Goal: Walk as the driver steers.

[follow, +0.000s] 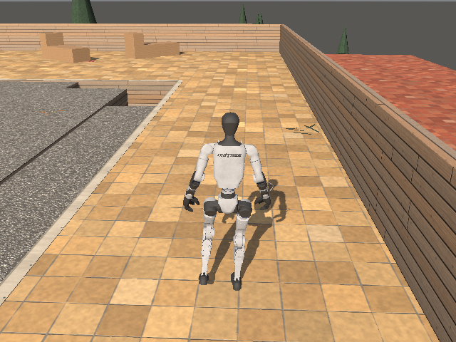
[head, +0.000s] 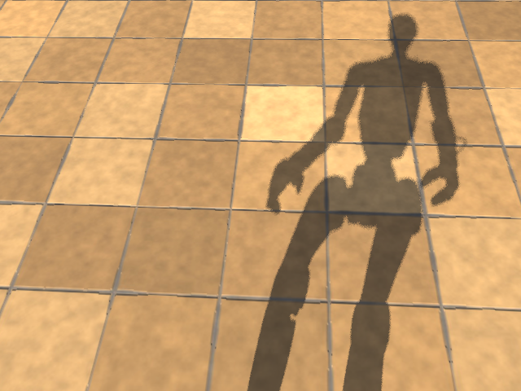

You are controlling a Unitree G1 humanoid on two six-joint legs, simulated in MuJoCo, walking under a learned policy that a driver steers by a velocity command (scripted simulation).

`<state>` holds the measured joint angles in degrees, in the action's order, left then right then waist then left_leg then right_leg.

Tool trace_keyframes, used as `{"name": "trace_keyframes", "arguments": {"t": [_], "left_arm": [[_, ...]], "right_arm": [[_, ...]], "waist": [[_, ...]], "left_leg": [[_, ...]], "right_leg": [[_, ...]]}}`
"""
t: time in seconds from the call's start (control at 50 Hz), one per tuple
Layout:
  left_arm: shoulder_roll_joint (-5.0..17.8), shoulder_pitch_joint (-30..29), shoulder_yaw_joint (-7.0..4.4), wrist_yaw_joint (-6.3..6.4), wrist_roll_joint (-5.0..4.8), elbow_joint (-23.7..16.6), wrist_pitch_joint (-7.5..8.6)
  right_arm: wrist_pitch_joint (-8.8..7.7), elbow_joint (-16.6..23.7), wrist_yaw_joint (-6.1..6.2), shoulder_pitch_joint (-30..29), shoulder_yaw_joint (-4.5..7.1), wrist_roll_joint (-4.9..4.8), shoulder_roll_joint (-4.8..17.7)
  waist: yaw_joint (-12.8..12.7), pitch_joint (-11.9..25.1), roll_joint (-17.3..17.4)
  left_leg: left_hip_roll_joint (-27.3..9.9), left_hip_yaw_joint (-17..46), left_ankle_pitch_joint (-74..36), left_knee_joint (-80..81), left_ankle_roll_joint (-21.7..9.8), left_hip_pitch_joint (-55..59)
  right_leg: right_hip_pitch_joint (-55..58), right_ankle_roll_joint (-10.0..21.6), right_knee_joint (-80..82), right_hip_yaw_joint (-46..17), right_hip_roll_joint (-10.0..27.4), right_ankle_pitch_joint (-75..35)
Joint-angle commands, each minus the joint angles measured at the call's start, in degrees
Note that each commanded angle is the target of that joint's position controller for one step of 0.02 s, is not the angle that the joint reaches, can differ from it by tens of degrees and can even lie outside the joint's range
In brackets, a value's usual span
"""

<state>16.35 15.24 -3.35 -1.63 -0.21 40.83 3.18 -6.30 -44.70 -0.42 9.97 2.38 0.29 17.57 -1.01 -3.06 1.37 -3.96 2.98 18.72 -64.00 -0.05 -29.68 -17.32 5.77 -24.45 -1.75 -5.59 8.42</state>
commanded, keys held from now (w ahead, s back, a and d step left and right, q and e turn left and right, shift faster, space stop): w+e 0.38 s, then w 0.46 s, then w+q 0.16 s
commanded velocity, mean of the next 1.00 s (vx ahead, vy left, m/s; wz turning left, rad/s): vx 0.50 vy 0.00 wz -0.31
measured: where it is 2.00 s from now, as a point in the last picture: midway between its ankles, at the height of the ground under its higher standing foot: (337, 247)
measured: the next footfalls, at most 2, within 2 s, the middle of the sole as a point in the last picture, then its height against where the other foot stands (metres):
left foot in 0.32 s outside the picture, level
right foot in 0.80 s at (368, 350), level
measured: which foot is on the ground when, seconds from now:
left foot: up 0.00-0.30, down 0.32-0.80, up 0.82-1.00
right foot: down 0.00-0.32, up 0.34-0.78, down 0.80-1.00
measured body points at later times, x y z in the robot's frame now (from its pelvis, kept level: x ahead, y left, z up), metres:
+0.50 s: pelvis +0.29 +0.04 +0.00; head +0.31 +0.04 +0.45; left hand +0.48 +0.28 -0.11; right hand +0.32 -0.26 -0.10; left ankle +0.33 +0.14 -0.74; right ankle +0.22 -0.09 -0.66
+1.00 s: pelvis +0.52 -0.10 +0.00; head +0.54 -0.12 +0.45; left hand +0.71 +0.12 -0.09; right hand +0.53 -0.40 -0.12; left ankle +0.57 +0.06 -0.66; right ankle +0.51 -0.19 -0.74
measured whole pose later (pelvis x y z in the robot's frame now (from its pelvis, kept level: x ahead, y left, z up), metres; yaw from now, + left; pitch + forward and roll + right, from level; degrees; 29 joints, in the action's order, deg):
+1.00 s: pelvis +0.52 -0.10 +0.00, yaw -17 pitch +1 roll -1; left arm 14.9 15.4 -3.0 -1.4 0.5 40.8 4.6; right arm -3.6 -48.6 -0.7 13.9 3.0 -1.7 18.1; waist -0.3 -1.5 2.6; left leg -5.3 2.5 16.4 -63.9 -0.2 -31.6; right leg -12.4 3.5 -21.1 4.4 -2.2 9.8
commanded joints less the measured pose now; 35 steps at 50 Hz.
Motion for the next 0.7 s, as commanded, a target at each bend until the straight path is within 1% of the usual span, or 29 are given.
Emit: {"name": "trace_keyframes", "arguments": {"t": [0.02,0.06,0.1,0.12,0.14,0.18,0.22,0.24,0.26,0.28,0.3,0.32,0.34,0.36,0.38,0.4,0.42,0.44,0.46,0.48,0.52,0.56,0.58,0.64,0.68,0.7], "left_arm": [[8.55,-0.85,-2.33,1.02,-0.21,-4.74,1.14],[9.65,0.9,-2.75,1.82,-0.53,-4.22,0.99],[9.79,2.47,-2.86,2.34,-0.8,-3.69,0.59],[9.9,3.32,-2.92,2.5,-0.85,-3.4,0.41],[10.13,4.32,-3.02,2.58,-0.91,-3.02,0.27],[10.09,6.09,-3.13,2.64,-1.19,-2.22,-0.03],[9.4,6.82,-3.07,2.87,-1.3,-1.83,-0.46],[9.38,6.62,-3.14,3.02,-1.24,-1.83,-0.69],[9.44,6.17,-3.25,3.1,-1.12,-1.91,-0.93],[9.02,5.39,-3.17,3.08,-1.04,-2.14,-1.19],[7.36,4.71,-2.57,2.93,-0.87,-2.64,-1.24],[4.15,4.59,-1.3,2.66,-0.13,-3.75,-1.08],[0.62,12.61,-0.19,2.61,-1.53,-5.25,-0.59],[6.14,13.06,-0.87,2.82,-2.02,-4.05,-0.44],[9.61,7.15,-1.89,2.79,-1.84,-4.33,-0.69],[9.24,3.68,-1.89,2.91,-1.2,-4.9,-0.86],[8.21,1.23,-1.88,2.74,-0.53,-5.67,-0.67],[6.95,1.24,-1.81,2.39,-0.71,-5.93,-0.65],[5.73,1.76,-1.56,2.14,-1.09,-5.88,-0.73],[4.55,1.93,-1.29,1.99,-1.22,-5.89,-0.85],[3.07,-0.46,-0.68,1.85,-0.74,-6.89,-0.9],[2.34,-3.25,-0.09,1.51,-0.18,-7.7,-0.5],[2.03,-4.73,0.18,1.2,-0.18,-7.93,-0.18],[1.47,-10.37,0.68,0.33,-0.55,-9.01,0.7],[1.98,-13.51,0.59,-0.06,-0.91,-10.1,0.88],[2.43,-14.59,0.45,-0.23,-1.03,-10.67,0.92]], "right_arm": [[0.42,3.58,0.46,1.79,1.56,0.77,5.04],[0.65,5.09,0.64,-2.81,1.19,0.79,4.1],[0.41,6.18,0.43,-7.11,0.77,0.59,2.95],[0.23,6.7,0.21,-9.07,0.6,0.36,2.59],[0.05,7.23,-0.01,-10.77,0.56,0.06,2.6],[-0.37,8.19,-0.42,-13.0,0.79,-0.47,3.41],[-0.85,8.54,-0.84,-13.33,1.32,-0.59,4.79],[-1.12,8.5,-0.99,-12.82,1.62,-0.64,5.46],[-1.4,8.25,-1.02,-11.5,1.96,-0.71,6.08],[-1.69,7.46,-0.89,-8.37,2.42,-0.71,6.67],[-1.98,6.21,-0.53,-2.95,3.27,-0.26,8.08],[-2.1,5.53,-0.02,5.22,4.11,0.67,10.9],[-1.17,3.64,-0.03,10.82,5.31,1.03,15.15],[-0.81,3.96,-0.43,10.27,4.33,-0.61,10.34],[-0.44,4.7,-0.19,7.97,3.38,-0.7,6.73],[-0.07,4.78,-0.18,5.63,2.89,-0.09,5.73],[0.12,4.11,-0.26,4.28,2.48,0.24,4.61],[0.01,3.61,-0.26,3.8,2.09,0.7,3.86],[-0.17,3.1,-0.35,3.68,2.02,0.64,3.49],[-0.36,2.53,-0.45,3.91,2.05,0.27,3.48],[-0.68,1.34,-0.54,4.4,2.55,-0.28,5.22],[-0.49,0.54,-0.46,4.48,2.89,-0.67,6.7],[-0.27,0.19,-0.42,4.58,2.95,-0.87,7.16],[0.47,-1.25,-0.31,6.81,2.96,-1.48,8.33],[1.0,-2.57,-0.35,9.32,3.01,-1.83,9.08],[1.32,-3.16,-0.35,10.1,3.06,-2.01,9.42]], "waist": [[2.15,5.35,-3.81],[0.78,3.75,-3.93],[-0.88,3.26,-4.98],[-1.72,3.04,-5.5],[-2.43,2.84,-5.8],[-3.14,2.56,-6.24],[-2.8,2.74,-6.63],[-2.25,2.77,-7.24],[-1.4,2.95,-8.17],[0.35,3.85,-8.89],[3.14,7.33,-8.34],[6.67,15.2,-3.5],[3.56,22.41,15.37],[4.38,19.76,13.0],[5.95,12.28,7.09],[5.41,7.96,3.05],[4.63,4.39,2.41],[3.23,3.47,3.83],[2.53,3.14,4.9],[2.12,3.11,5.08],[1.93,2.2,4.18],[2.26,2.21,2.96],[2.7,2.11,2.75],[4.83,1.3,2.67],[5.81,0.76,2.97],[5.78,0.38,3.26]], "left_leg": [[-1.71,0.79,-4.95,5.67,2.38,-5.51],[-0.74,0.4,-11.86,14.28,3.83,-6.29],[1.04,0.22,-19.47,23.55,4.18,-3.61],[1.97,0.03,-22.32,27.26,4.15,-2.01],[2.77,-0.13,-24.16,29.77,4.06,-0.67],[3.53,0.86,-24.67,32.92,3.53,0.33],[3.81,2.21,-21.97,35.88,2.53,0.71],[3.85,2.54,-19.63,36.62,1.82,1.44],[3.93,2.39,-16.85,36.97,0.96,3.15],[4.18,1.44,-15.65,38.49,-0.18,7.35],[3.07,1.37,-16.15,40.15,-2.02,16.35],[-5.66,9.23,-13.14,38.53,-5.57,31.06],[-18.32,34.7,-1.74,42.32,-14.9,50.53],[-20.14,41.99,10.23,45.62,-14.72,49.73],[-17.7,33.37,10.02,46.59,-12.14,43.04],[-15.02,26.09,3.23,47.35,-10.65,36.07],[-12.72,21.06,-3.36,48.7,-10.57,30.32],[-11.0,17.22,-7.27,50.06,-10.28,26.64],[-9.79,14.55,-9.34,51.44,-10.51,24.65],[-9.39,12.46,-11.37,52.47,-11.19,23.76],[-9.99,9.71,-16.2,54.28,-12.69,23.0],[-9.87,6.59,-20.11,55.16,-13.06,23.43],[-9.19,4.7,-21.3,55.41,-12.63,23.38],[-7.64,0.56,-22.36,55.12,-11.01,23.07],[-8.83,0.67,-22.16,54.48,-10.52,25.16],[-9.73,0.94,-22.6,53.87,-10.17,26.69]], "right_leg": [[6.0,11.42,12.17,-16.39,14.39,-14.75],[4.49,10.15,12.42,-14.05,12.75,-14.21],[3.23,8.04,11.72,-12.34,10.57,-10.22],[2.76,7.24,11.43,-12.38,10.18,-8.17],[2.66,6.72,11.24,-13.11,10.34,-6.58],[4.65,6.26,9.56,-15.8,11.46,-4.67],[8.71,5.69,6.3,-19.25,12.75,-3.6],[10.22,5.36,4.67,-20.9,13.45,-4.06],[11.13,4.95,2.97,-22.25,13.88,-5.32],[11.09,4.23,0.54,-22.69,13.3,-7.18],[9.54,2.59,-5.41,-21.06,10.5,-9.81],[3.01,0.52,-20.04,-16.76,7.05,-3.88],[-17.99,-3.68,-38.63,-8.95,-1.29,22.49],[-26.0,-4.49,-47.13,-9.64,3.19,25.21],[-28.14,-4.99,-49.64,-9.0,5.34,19.85],[-26.55,-5.34,-48.86,-6.98,7.1,15.58],[-25.56,-5.44,-46.23,-6.77,8.36,12.87],[-22.93,-5.24,-44.29,-6.69,9.61,11.26],[-21.2,-5.19,-42.38,-6.0,10.01,10.78],[-20.59,-5.25,-40.28,-5.28,10.11,10.94],[-21.58,-5.66,-34.57,-4.37,10.58,9.42],[-21.51,-5.99,-27.9,-3.08,11.32,4.25],[-20.63,-5.98,-24.2,-2.09,11.42,0.93],[-16.45,-5.81,-14.51,0.68,10.17,-6.62],[-15.4,-5.33,-11.07,1.41,9.36,-7.25],[-15.29,-4.75,-9.65,1.44,9.07,-6.21]]}}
